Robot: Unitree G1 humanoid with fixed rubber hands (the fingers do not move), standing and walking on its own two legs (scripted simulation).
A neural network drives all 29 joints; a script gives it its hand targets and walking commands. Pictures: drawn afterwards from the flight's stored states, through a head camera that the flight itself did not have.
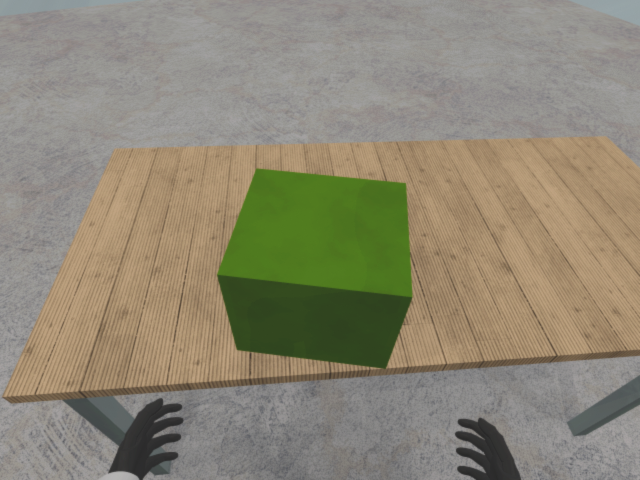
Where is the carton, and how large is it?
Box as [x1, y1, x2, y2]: [217, 168, 412, 368]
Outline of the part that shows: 256,168 217,273 236,348 240,350 385,368 412,296 405,183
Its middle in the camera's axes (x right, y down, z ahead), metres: +0.00 +0.04 +0.62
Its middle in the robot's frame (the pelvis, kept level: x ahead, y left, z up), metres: +0.42 +0.00 -0.01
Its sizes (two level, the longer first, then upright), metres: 0.240 0.217 0.200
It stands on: a table, 0.67 m high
